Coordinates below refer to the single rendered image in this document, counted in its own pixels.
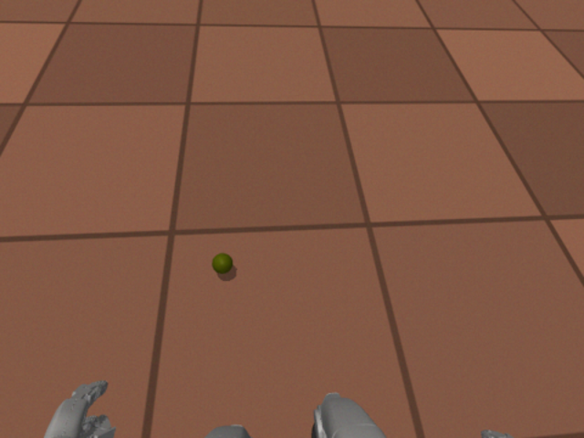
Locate ball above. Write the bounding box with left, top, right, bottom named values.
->
left=213, top=254, right=233, bottom=274

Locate left robot hand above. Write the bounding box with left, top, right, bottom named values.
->
left=44, top=381, right=116, bottom=438

